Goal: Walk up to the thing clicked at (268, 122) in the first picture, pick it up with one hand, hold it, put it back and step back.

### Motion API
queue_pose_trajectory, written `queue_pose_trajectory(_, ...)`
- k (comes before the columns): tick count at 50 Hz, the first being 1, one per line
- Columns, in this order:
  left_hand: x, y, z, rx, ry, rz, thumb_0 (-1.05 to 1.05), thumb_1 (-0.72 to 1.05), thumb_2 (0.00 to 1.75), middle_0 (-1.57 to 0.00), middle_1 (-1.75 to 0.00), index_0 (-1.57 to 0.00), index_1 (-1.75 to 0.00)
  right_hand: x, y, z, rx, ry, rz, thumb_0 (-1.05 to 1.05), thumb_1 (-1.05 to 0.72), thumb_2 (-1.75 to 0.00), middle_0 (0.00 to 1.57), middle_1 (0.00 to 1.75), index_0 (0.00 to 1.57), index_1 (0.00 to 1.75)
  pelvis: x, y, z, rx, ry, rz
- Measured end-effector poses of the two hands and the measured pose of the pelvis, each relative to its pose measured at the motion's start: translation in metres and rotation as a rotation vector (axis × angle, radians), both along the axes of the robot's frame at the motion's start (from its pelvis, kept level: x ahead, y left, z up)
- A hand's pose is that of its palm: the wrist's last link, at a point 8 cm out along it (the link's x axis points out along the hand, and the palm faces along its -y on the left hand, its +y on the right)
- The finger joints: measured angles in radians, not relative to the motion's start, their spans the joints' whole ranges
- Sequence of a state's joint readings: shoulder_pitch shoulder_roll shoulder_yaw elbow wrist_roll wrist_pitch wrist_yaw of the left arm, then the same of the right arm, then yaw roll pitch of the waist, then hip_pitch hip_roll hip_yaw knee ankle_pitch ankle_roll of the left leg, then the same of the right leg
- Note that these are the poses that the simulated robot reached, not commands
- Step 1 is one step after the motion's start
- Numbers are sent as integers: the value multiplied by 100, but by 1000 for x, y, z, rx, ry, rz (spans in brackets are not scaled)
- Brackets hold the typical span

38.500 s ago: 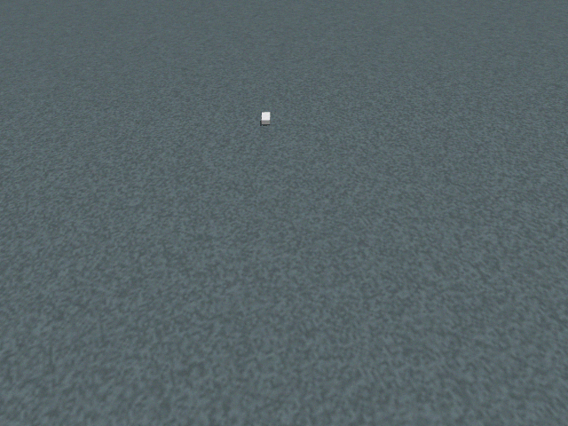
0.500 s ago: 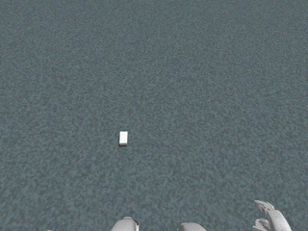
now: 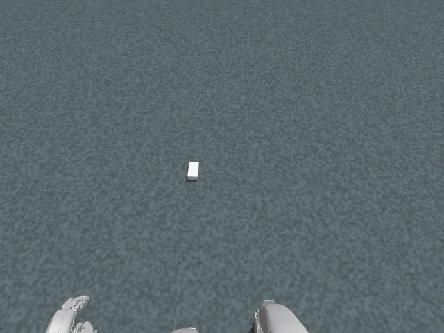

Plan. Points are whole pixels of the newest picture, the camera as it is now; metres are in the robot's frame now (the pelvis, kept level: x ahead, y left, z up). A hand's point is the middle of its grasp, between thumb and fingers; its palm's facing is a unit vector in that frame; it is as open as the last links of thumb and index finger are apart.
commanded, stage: step back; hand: left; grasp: from above
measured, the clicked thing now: (193, 170) +0.94 +0.16 -0.74
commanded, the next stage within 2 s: stand in 1.46 s
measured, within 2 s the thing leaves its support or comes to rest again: neither
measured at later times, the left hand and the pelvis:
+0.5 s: hand out of the picture -0.11 +0.25 -0.13, palm faces -0.03 -0.90 -0.44, open 7.4 cm; pelvis -0.17 -0.02 +0.01, yaw -3 degrees
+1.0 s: hand out of the picture -0.15 +0.23 -0.13, palm faces +0.05 -0.92 -0.38, open 7.4 cm; pelvis -0.18 -0.03 +0.02, yaw +0 degrees
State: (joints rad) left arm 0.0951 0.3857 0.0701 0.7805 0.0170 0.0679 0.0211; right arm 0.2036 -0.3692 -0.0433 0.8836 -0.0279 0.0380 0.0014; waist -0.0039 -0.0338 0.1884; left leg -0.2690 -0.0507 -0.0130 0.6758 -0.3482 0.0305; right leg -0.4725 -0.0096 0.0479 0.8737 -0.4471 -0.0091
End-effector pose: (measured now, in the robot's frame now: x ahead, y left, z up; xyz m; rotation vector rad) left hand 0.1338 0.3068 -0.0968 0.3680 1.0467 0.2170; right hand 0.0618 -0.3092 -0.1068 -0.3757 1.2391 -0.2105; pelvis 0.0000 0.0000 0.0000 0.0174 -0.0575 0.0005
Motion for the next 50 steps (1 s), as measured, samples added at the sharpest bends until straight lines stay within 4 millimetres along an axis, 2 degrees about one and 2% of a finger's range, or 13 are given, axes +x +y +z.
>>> queue_pose_trajectory(4, -34, -2, -1, -26, 28, 18, 1, 91, 90, -21, -30, -20, -30, -18, 2, 15, -13, -41, 5, 1, -90, -90, 21, 30, 20, 30, -26, -2, 8, -27, 8, -14)
queue_pose_trajectory(8, -77, -6, -3, -30, 75, 6, 1, 91, 90, -21, -30, -20, -30, -26, -5, 23, -28, -104, 13, 1, -90, -90, 21, 30, 20, 30, -56, -6, 10, -37, 19, -42)
queue_pose_trajectory(11, -113, -11, -7, -18, 123, -7, 1, 91, 90, -21, -30, -20, -30, -35, -14, 23, -27, -157, 20, 1, -90, -90, 21, 30, 20, 30, -82, -12, 7, -33, 24, -69)
queue_pose_trajectory(14, -150, -17, -11, 5, 152, -14, 1, 91, 90, -21, -30, -20, -30, -50, -28, 13, -17, -192, 14, 1, -90, -90, 21, 30, 20, 30, -108, -20, -2, -30, 28, -94)
queue_pose_trajectory(19, -215, -24, 1, 20, 194, 17, 1, 91, 90, -21, -30, -20, -30, -95, -36, 6, 3, -160, -24, 1, -90, -90, 21, 30, 20, 30, -141, -27, 3, -9, 14, -91)
queue_pose_trajectory(22, -238, -22, 9, 39, 195, 32, 1, 90, 90, -21, -30, -20, -31, -126, -36, 3, 16, -124, -27, 1, -90, -90, 21, 30, 20, 30, -156, -26, 7, 7, 16, -75)
queue_pose_trajectory(26, -252, -12, 13, 52, 143, 45, 1, 90, 90, -21, -30, -20, -31, -167, -33, -5, 23, -40, -12, 1, -90, -90, 21, 30, 20, 30, -173, -24, 6, 0, 18, -35)
queue_pose_trajectory(29, -259, 0, 9, 48, 109, 61, 1, 90, 90, -21, -30, -20, -31, -190, -26, -9, 23, 6, -6, 1, -90, -90, 21, 30, 20, 30, -182, -19, 2, 2, 14, -3)
queue_pose_trajectory(32, -267, 3, 6, 32, 115, 76, 1, 91, 90, -21, -30, -20, -30, -207, -16, -6, 36, 8, -16, 1, -90, -90, 21, 30, 20, 30, -189, -16, 4, 20, 3, -7)
queue_pose_trajectory(35, -272, 0, 6, 10, 131, 79, 1, 91, 90, -20, -30, -20, -30, -215, -11, -1, 50, -8, -18, 1, -90, -90, 21, 30, 20, 30, -192, -19, 9, 11, 7, -9)
queue_pose_trajectory(41, -277, -18, 4, 0, 143, 71, 1, 91, 90, -20, -30, -20, -30, -209, -24, -3, 66, -40, -30, 1, -90, -90, 21, 30, 20, 30, -193, -33, 8, -18, 4, -22)
queue_pose_trajectory(46, -286, -33, 8, -14, 132, 97, 1, 91, 90, -21, -30, -20, -30, -190, -34, 0, 49, -36, -8, 1, -90, -90, 21, 30, 20, 30, -187, -37, 13, -19, 10, -7)
queue_pose_trajectory(50, -288, -33, 10, -21, 150, 112, 1, 91, 90, -21, -30, -20, -30, -173, -37, 5, 35, -33, 18, 1, -90, -90, 21, 30, 20, 30, -177, -33, 17, -20, 17, 7)
